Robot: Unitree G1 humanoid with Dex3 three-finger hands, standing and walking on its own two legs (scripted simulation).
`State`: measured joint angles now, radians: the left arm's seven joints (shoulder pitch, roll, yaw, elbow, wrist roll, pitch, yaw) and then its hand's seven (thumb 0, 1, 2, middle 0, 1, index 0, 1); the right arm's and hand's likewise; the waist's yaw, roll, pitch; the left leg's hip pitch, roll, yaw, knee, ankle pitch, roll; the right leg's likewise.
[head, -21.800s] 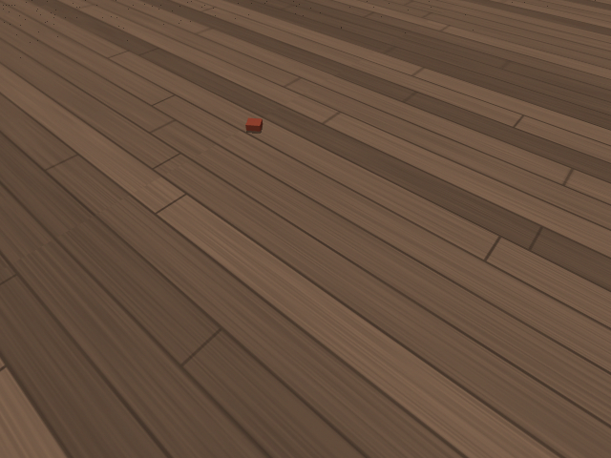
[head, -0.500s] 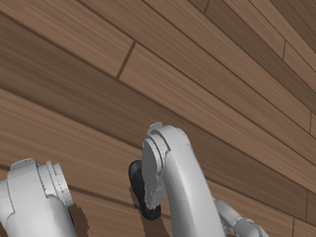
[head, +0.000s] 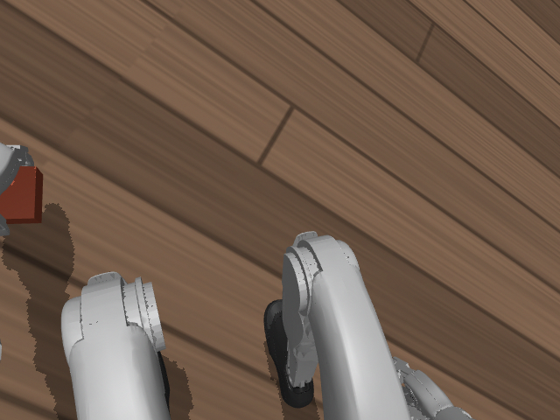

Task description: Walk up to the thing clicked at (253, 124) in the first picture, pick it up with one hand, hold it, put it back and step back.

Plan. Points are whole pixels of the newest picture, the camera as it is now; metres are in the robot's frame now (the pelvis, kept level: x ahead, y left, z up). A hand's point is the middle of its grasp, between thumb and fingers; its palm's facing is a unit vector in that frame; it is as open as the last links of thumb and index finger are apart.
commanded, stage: settle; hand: left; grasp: from above
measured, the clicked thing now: (3, 195) +0.44 +0.32 -0.22
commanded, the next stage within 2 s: lift in 0.20 s
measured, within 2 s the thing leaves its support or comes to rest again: neither
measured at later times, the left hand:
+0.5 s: hand out of the picture +0.42 +0.32 -0.12, palm faces -0.47 -0.01 -0.88, open 10.3 cm
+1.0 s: hand out of the picture +0.36 +0.32 +0.04, palm faces -0.46 -0.04 -0.89, open 10.4 cm
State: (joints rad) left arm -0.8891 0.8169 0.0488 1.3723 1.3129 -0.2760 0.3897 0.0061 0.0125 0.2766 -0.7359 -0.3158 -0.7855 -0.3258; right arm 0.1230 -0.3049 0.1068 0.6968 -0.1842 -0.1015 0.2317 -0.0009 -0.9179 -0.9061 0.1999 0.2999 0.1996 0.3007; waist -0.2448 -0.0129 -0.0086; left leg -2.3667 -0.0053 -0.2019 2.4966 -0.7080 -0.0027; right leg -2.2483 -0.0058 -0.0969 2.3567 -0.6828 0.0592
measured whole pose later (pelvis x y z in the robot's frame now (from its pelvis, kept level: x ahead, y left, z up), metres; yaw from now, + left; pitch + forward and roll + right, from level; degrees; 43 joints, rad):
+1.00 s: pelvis -0.01 +0.00 +0.14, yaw +6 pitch +32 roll -7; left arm -0.57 0.66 -0.02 0.80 1.10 -0.27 0.05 -0.02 -0.01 0.50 -0.65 -0.42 -0.70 -0.43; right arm 0.14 -0.27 -0.04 0.64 -0.02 0.06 0.06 0.00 -0.91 -0.91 0.20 0.30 0.20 0.30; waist -0.10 0.05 -0.17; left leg -1.95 0.01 -0.09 2.02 -0.64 0.02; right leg -1.87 -0.03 -0.03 1.94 -0.63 0.06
